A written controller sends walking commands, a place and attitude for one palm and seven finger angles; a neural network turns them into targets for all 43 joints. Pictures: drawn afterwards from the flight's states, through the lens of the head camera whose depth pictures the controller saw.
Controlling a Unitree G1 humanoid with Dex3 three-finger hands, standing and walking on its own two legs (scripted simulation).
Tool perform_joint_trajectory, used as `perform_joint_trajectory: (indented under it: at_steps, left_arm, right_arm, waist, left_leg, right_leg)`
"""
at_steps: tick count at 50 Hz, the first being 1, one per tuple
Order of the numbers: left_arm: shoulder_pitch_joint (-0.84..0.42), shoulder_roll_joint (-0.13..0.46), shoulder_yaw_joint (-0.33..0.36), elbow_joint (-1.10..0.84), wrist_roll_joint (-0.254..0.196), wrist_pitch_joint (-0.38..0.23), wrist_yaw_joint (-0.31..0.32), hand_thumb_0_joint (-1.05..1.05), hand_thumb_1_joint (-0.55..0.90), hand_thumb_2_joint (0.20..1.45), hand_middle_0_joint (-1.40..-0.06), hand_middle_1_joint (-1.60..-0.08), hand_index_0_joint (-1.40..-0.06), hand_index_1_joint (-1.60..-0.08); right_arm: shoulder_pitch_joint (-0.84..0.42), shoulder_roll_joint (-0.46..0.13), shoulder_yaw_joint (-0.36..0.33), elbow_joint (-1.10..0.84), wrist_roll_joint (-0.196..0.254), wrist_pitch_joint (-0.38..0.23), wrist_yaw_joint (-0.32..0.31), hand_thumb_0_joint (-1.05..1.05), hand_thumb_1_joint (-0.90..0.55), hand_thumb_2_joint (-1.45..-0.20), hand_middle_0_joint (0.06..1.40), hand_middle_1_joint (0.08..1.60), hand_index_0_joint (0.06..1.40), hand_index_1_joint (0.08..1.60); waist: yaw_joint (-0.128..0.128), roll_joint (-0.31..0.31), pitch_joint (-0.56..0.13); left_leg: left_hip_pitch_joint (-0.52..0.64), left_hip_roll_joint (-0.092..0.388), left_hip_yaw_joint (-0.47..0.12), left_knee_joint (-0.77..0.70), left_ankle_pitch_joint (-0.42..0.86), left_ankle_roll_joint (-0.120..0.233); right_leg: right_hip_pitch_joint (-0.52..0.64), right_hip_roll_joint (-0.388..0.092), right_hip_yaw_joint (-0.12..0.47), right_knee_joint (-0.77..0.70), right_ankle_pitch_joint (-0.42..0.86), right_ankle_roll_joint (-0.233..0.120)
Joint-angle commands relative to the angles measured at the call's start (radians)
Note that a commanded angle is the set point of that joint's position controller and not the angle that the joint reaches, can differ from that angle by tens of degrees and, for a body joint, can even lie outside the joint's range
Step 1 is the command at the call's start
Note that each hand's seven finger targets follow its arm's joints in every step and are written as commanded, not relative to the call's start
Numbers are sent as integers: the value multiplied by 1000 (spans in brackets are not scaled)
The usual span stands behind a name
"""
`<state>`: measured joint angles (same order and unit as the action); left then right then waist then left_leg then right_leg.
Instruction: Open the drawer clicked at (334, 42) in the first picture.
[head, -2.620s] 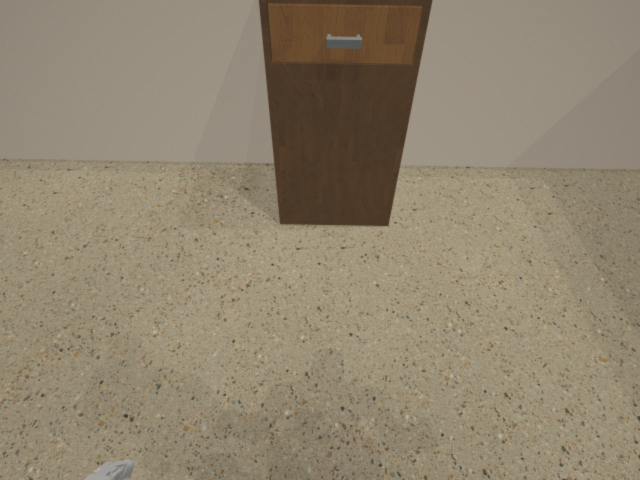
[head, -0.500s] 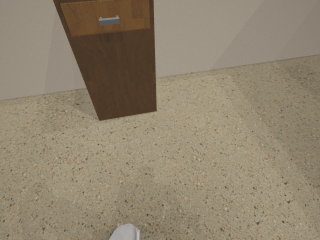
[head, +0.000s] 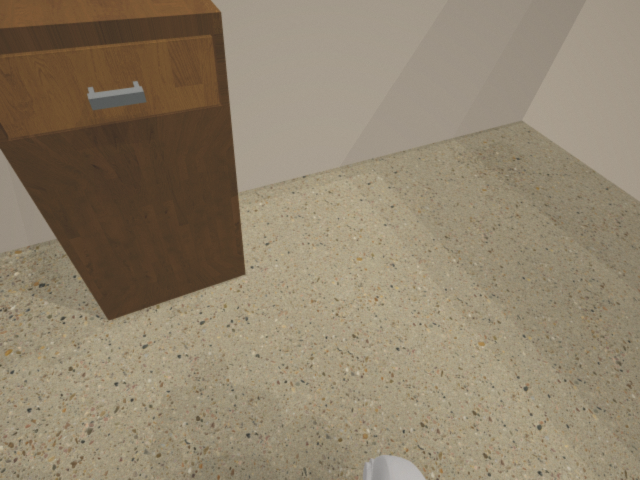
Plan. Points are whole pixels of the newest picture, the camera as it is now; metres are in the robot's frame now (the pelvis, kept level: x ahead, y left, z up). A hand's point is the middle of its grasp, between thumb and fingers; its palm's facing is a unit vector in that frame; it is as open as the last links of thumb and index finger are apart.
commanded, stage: walk to a spot facing it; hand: left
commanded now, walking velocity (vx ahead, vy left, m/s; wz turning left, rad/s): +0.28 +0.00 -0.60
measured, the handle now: (115, 93) +0.78 +0.50 +0.04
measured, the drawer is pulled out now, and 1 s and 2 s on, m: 0.00 0.00 0.00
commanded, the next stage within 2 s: turn to face it in 0.34 s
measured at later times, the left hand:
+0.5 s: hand (260, 372) +0.32 +0.12 -0.18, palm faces -0.25 -0.95 -0.20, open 7.4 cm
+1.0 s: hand (205, 376) +0.30 +0.21 -0.18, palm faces +0.01 -0.98 -0.20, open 7.4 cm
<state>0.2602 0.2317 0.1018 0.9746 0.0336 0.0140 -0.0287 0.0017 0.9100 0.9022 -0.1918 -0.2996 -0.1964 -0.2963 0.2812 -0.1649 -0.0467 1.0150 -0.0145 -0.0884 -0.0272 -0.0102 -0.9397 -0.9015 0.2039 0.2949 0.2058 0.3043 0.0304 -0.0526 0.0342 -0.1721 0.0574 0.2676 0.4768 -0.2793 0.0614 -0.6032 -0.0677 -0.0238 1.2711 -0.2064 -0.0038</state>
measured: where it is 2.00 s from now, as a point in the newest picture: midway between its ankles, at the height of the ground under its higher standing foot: outside the picture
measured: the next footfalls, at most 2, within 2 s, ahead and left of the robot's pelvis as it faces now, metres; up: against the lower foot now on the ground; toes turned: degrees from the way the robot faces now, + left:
right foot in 0.36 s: +0.25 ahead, -0.12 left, +0.00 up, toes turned -18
left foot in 0.78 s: +0.29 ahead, +0.09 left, +0.00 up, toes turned -2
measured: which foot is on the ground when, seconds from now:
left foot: down 0.00-0.34, up 0.36-0.76, down 0.78-1.00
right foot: up 0.00-0.34, down 0.36-0.80, up 0.82-1.00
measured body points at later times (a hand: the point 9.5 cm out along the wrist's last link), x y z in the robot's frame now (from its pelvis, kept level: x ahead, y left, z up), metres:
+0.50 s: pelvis +0.17 -0.03 -0.02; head +0.22 -0.05 +0.43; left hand +0.33 +0.17 -0.16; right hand +0.12 -0.25 -0.18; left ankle +0.13 +0.12 -0.63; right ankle +0.21 -0.11 -0.74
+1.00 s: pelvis +0.23 +0.01 +0.00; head +0.27 +0.03 +0.45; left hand +0.30 +0.26 -0.16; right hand +0.25 -0.23 -0.14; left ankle +0.25 +0.09 -0.74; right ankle +0.19 -0.15 -0.66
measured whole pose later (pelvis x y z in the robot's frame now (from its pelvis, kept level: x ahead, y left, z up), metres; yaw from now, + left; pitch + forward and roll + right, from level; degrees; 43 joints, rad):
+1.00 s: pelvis +0.23 +0.01 +0.00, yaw -3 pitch +0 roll -2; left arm 0.21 0.22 0.08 0.98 0.01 0.05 0.02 0.00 0.91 0.90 -0.20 -0.30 -0.20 -0.30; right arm 0.26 -0.16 -0.03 0.97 -0.02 0.01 -0.01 0.00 -0.92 -0.90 0.20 0.29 0.21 0.30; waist 0.00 -0.02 0.06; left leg -0.27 0.01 0.03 0.49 -0.23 0.05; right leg -0.47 -0.05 -0.03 1.08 -0.41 0.07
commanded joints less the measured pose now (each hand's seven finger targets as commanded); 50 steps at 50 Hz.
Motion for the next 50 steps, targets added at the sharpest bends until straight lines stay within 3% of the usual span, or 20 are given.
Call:
perform_joint_trajectory:
  at_steps: [1,10,13,15,16,17,18,19,23,25,30,34,37,38,39,40,41,42,46,50]
  left_arm:
    - [24,-20,-5,-52,7,13,-15,0,900,900,-200,-300,-200,-300]
    - [-205,-35,-28,-125,-7,6,-15,0,900,900,-200,-300,-200,-300]
    - [-170,-16,-26,-126,-6,-2,-10,0,900,900,-200,-300,-200,-300]
    - [-61,19,-17,-101,-1,-15,-4,0,900,900,-200,-300,-200,-300]
    - [55,59,-5,-71,1,-31,0,0,900,900,-200,-300,-200,-300]
    - [153,158,15,-47,3,-46,8,0,900,900,-200,-300,-200,-300]
    - [198,248,32,-36,-22,-52,24,0,900,900,-200,-300,-200,-300]
    - [180,239,30,-51,-37,-37,43,0,900,900,-200,-300,-200,-300]
    - [-41,110,-11,-91,-28,-34,60,0,900,900,-200,-300,-200,-300]
    - [-93,89,-20,-91,-14,-40,63,0,900,900,-200,-300,-200,-300]
    - [-84,48,-44,-59,-10,-42,54,0,900,900,-200,-300,-200,-300]
    - [-19,80,-28,-37,-5,-28,58,0,900,900,-200,-300,-200,-300]
    - [-15,98,-17,-38,-15,-17,63,0,900,900,-200,-300,-200,-300]
    - [-11,89,-18,-43,-21,-10,63,0,900,900,-200,-300,-200,-300]
    - [13,45,-20,-58,-25,-1,60,0,900,900,-200,-300,-200,-300]
    - [-8,17,-29,-89,-27,1,60,0,900,900,-200,-300,-200,-300]
    - [-63,42,-25,-99,-18,3,61,0,900,900,-200,-300,-200,-300]
    - [-75,41,-18,-89,-12,6,62,0,900,900,-200,-300,-200,-300]
    - [-67,44,-11,-80,-21,2,50,0,900,900,-200,-300,-200,-300]
    - [-91,43,-9,-88,-23,10,49,0,900,900,-200,-300,-200,-300]
  right_arm:
    - [82,-89,-12,-25,3,-24,-1,0,-900,-900,200,300,200,300]
    - [204,-129,-13,21,-10,10,-7,0,-900,-900,200,300,200,300]
    - [193,-156,-25,16,-10,24,-9,0,-900,-900,200,300,200,300]
    - [162,-184,-37,-5,-5,30,-5,0,-900,-900,200,300,200,300]
    - [136,-192,-39,-22,1,34,0,0,-900,-900,200,300,200,300]
    - [163,-158,-34,-46,19,40,10,0,-900,-900,200,300,200,300]
    - [179,-92,-22,-74,22,38,5,0,-900,-900,200,300,200,300]
    - [100,-124,-25,-102,24,48,-12,0,-900,-900,200,300,200,300]
    - [54,-81,-16,-71,-5,95,-5,0,-900,-900,200,300,200,300]
    - [151,-51,-9,-26,-9,115,-2,0,-900,-900,200,300,200,300]
    - [121,-34,3,-17,-4,114,11,0,-900,-900,200,300,200,300]
    - [-24,-53,2,-62,3,100,17,0,-900,-900,200,300,200,300]
    - [0,-63,-1,-58,-1,99,22,0,-900,-900,200,300,200,300]
    - [29,-92,-6,-53,-1,97,26,0,-900,-900,200,300,200,300]
    - [61,-157,-21,-60,-8,90,28,0,-900,-900,200,300,200,300]
    - [76,-214,-33,-72,-14,93,23,0,-900,-900,200,300,200,300]
    - [80,-223,-34,-65,-17,97,12,0,-900,-900,200,300,200,300]
    - [64,-196,-29,-59,-15,91,2,0,-900,-900,200,300,200,300]
    - [5,-191,-32,-91,-8,82,-2,0,-900,-900,200,300,200,300]
    - [28,-206,-45,-91,-5,86,2,0,-900,-900,200,300,200,300]
  waist:
    - [-1,130,70]
    - [-73,162,108]
    - [-53,192,43]
    - [2,200,-44]
    - [63,176,-118]
    - [95,1,-247]
    - [69,-161,-370]
    - [81,-50,-349]
    - [-40,38,-100]
    - [-98,28,-102]
    - [-85,-74,-68]
    - [-14,-99,-30]
    - [-26,-47,-28]
    - [-38,42,-30]
    - [-41,275,-34]
    - [-49,402,-6]
    - [-65,298,5]
    - [-55,308,-6]
    - [-37,166,-82]
    - [-57,169,-104]
  left_leg:
    - [-17,265,-142,-300,205,5]
    - [177,272,20,-163,727,38]
    - [250,293,52,-28,922,37]
    - [240,288,72,167,1000,13]
    - [162,274,71,361,901,-22]
    - [-121,197,65,664,390,-80]
    - [-413,12,-32,1020,-366,-147]
    - [-404,48,-221,1032,-339,-122]
    - [-334,105,-256,862,-118,-126]
    - [-270,84,-249,791,-78,-124]
    - [-191,50,-233,495,-23,-107]
    - [-220,30,-202,295,-111,-110]
    - [-111,22,-184,101,15,-103]
    - [-31,45,-223,3,129,-89]
    - [11,201,-455,-95,340,-22]
    - [8,361,-656,-171,591,104]
    - [-28,365,-661,-187,581,156]
    - [-11,298,-609,-183,572,134]
    - [66,211,-477,-122,594,105]
    - [92,181,-502,-135,511,104]
  right_leg:
    - [-127,-59,32,-17,124,25]
    - [-69,4,-123,-462,60,10]
    - [28,52,-151,-548,-10,-27]
    - [200,91,-168,-625,-10,-48]
    - [397,90,-158,-726,72,-61]
    - [735,-106,76,-742,475,-144]
    - [922,-381,512,-737,1064,-296]
    - [826,-377,442,-780,1051,-330]
    - [384,-217,214,-910,600,-199]
    - [282,-171,116,-937,488,-171]
    - [246,-118,35,-1001,142,-139]
    - [391,-201,55,-943,246,-167]
    - [377,-207,-3,-839,227,-112]
    - [320,-183,-38,-761,141,-68]
    - [212,-82,-118,-597,-76,1]
    - [99,4,-125,-400,-390,57]
    - [92,1,-41,-249,-403,51]
    - [56,-13,3,-193,-342,49]
    - [40,-11,20,-139,-210,71]
    - [52,0,21,-212,-187,91]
